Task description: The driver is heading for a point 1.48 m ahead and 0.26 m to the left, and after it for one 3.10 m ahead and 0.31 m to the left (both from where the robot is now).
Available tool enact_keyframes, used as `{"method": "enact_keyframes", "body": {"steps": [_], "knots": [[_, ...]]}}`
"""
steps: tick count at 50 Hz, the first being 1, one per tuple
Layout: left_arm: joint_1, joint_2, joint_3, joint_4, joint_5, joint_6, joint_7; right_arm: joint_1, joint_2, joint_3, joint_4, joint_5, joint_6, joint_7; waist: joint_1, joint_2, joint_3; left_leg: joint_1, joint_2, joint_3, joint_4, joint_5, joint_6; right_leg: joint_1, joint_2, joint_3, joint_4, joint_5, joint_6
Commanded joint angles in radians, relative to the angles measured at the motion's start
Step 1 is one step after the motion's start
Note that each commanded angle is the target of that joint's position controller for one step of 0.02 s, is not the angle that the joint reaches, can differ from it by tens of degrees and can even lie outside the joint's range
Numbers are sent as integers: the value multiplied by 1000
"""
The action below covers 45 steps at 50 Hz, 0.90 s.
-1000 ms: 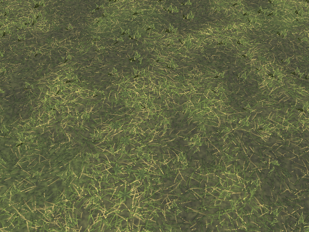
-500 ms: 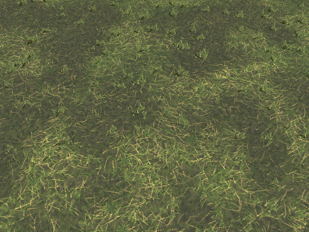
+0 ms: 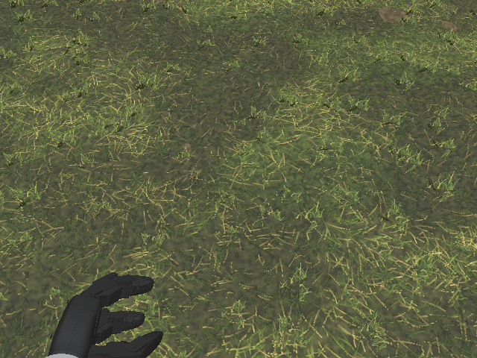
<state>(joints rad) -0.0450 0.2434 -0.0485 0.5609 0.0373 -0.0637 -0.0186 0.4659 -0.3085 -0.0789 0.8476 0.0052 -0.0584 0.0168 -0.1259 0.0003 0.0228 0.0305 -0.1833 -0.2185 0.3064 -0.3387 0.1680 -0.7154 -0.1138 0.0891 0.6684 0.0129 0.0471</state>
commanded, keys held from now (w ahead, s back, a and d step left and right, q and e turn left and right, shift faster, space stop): w+q+shift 0.50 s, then w+shift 0.06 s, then w+e+shift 0.44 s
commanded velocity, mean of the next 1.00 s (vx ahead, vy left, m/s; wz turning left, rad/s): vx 1.00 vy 0.00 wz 0.45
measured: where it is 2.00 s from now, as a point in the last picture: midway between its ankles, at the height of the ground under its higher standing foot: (91, 76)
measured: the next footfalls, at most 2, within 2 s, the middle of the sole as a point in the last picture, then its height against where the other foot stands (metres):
right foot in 0.10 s outside the picture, level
left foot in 0.56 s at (167, 308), level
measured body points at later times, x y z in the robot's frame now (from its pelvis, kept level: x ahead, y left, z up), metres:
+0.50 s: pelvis +0.44 +0.01 -0.03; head +0.48 +0.03 +0.42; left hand +0.24 +0.22 -0.15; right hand +0.80 -0.04 -0.06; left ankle +0.59 +0.15 -0.70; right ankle +0.27 -0.18 -0.72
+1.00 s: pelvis +0.88 +0.23 -0.03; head +0.90 +0.24 +0.42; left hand +0.92 +0.53 -0.13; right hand +0.99 -0.03 -0.16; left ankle +0.61 +0.14 -0.69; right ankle +1.03 +0.25 -0.74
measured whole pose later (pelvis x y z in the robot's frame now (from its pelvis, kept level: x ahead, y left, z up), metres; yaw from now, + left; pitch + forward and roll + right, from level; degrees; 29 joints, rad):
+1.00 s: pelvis +0.88 +0.23 -0.03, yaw +24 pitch +1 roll +1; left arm 0.14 0.28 0.01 0.74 0.01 -0.04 -0.06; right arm 0.43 -0.28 -0.03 0.88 -0.04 -0.08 -0.03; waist -0.01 -0.02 0.03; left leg 0.22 -0.07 0.20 0.51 -0.35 0.03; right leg -0.54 0.06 -0.13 0.60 -0.10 -0.18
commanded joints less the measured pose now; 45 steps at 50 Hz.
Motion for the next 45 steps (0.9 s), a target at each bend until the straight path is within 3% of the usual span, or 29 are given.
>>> {"method": "enact_keyframes", "body": {"steps": [1,2,3,4,5,6,7,8,9,10,13,17,20,23,25,26,27,28,29,30,31,32,33,34,36,38,40,43,45], "knots": [[-48,104,33,-71,-10,-16,9,-29,-184,-53,-67,-1,-13,-9,40,58,-7,-178,179,-178,-4,660,38,328,109,-80,-153,53,-18],[21,142,49,-50,-11,-19,18,-46,-203,-57,-73,-4,-15,-11,73,58,-60,-144,179,-186,86,790,15,427,137,-74,-167,-4,-27],[159,195,74,-16,-17,-24,31,-76,-239,-64,-81,-12,-17,-9,152,56,-152,-132,175,-182,253,872,-7,576,148,-66,-155,-99,-39],[384,239,98,37,-17,-29,47,-150,-247,-64,-99,-17,-25,-5,288,48,-250,-234,145,-158,494,816,-27,815,99,-46,-136,-165,-55],[611,307,127,76,11,-32,69,-175,-121,-30,-132,-21,-38,-6,357,-84,-385,-398,95,-81,830,376,-25,1057,-119,163,-134,-522,-80],[507,382,141,60,41,-28,61,-42,2,12,-202,35,-35,-3,196,-456,-508,-686,4,35,1088,-178,-62,1210,-393,784,-374,-751,-188],[383,295,145,39,32,-16,53,-81,-83,16,-168,3,-12,-16,193,-288,-375,-823,115,79,1155,-67,-46,1084,-351,817,-422,-958,-217],[325,195,121,35,21,-12,49,-177,-126,5,-165,-22,0,-9,206,-138,-226,-835,162,111,1112,18,-52,942,-289,604,-405,-841,-199],[328,152,111,64,21,-10,44,-220,-126,3,-169,-31,9,5,198,-36,-131,-811,196,126,1068,50,-60,818,-246,439,-405,-624,-183],[363,144,107,103,18,-15,45,-269,-105,7,-191,-45,19,22,189,-33,-78,-799,228,122,1036,53,-64,744,-205,310,-416,-482,-163],[424,102,98,186,-10,-44,26,-312,-31,33,-247,-45,57,51,143,-79,-6,-838,280,137,1021,72,-75,660,-177,99,-468,-270,-126],[368,127,103,205,-8,-69,15,-426,-43,47,-323,-38,68,66,97,-81,57,-825,284,189,869,263,-85,570,-129,-168,-543,-14,-101],[433,152,107,245,-9,-70,18,-540,-40,59,-344,-39,65,86,130,-26,124,-740,239,324,613,351,-50,597,-70,-324,-577,184,-68],[499,224,121,254,-9,-56,34,-541,-45,58,-330,-37,56,85,113,-69,73,-583,139,431,480,305,8,734,-90,-380,-438,825,-39],[480,285,138,242,-5,-23,51,-359,-95,36,-278,-35,51,67,-4,-117,-45,-378,79,422,459,198,45,774,-140,-368,-155,1095,-42],[439,301,142,223,-2,-8,54,-159,-130,14,-215,-38,46,54,-92,-131,-128,-149,62,369,430,158,77,691,-162,-340,77,1091,-65],[412,286,140,208,3,-1,46,18,-168,-17,-143,-38,42,30,-156,-79,-188,127,77,273,327,146,108,501,-122,-338,398,767,-73],[412,161,115,170,14,-4,28,-53,-249,-47,-135,-17,53,4,-39,187,-153,263,256,2,305,176,125,195,75,-327,793,-394,-52],[488,152,99,63,-26,-20,29,-97,-322,-52,-198,-50,62,-1,36,218,-383,504,497,-525,126,130,319,-86,123,-114,1033,-505,-36],[370,194,97,67,-25,-39,30,-56,-253,-49,-197,-47,65,-20,-21,17,-331,415,495,-530,0,21,277,-151,73,-46,997,-383,-45],[368,179,91,83,-36,-42,31,-96,-206,-37,-163,-44,49,-30,36,-38,-146,217,483,-413,-33,48,235,-142,24,-56,909,-343,-55],[352,160,84,100,-22,-34,30,-125,-159,-20,-144,-44,25,-30,83,-110,-66,33,444,-318,-45,117,192,-65,-13,-47,816,-340,-58],[385,141,78,126,-11,-13,21,-161,-127,-5,-142,-50,2,-35,129,-133,-32,-104,417,-216,-58,194,168,26,-28,-27,765,-346,-58],[417,125,77,148,-6,13,10,-161,-96,9,-126,-44,-19,-34,159,-116,-7,-217,398,-140,-95,214,146,101,-37,-9,709,-350,-53],[377,97,75,144,-14,38,-10,-145,-89,12,-90,-34,-48,-22,170,-60,59,-286,359,-2,-160,222,101,77,-44,3,579,-313,-54],[253,87,73,111,-26,38,-18,-122,-82,14,-73,-30,-66,-5,135,-22,112,-276,296,144,-209,370,29,25,-26,-30,419,-161,-78],[194,70,67,99,-33,27,-30,-131,-66,21,-70,-22,-79,3,125,-3,108,-264,238,285,-221,551,-33,83,3,-100,238,22,-104],[115,58,61,91,-40,16,-48,-88,-83,26,-50,-10,-99,-6,96,2,100,-157,280,359,-277,785,-83,168,49,-190,46,220,-153],[122,82,67,104,-32,13,-50,-55,-117,23,-35,-18,-92,-26,104,39,56,9,300,396,-187,1163,-124,195,126,-255,-7,181,-180]]}}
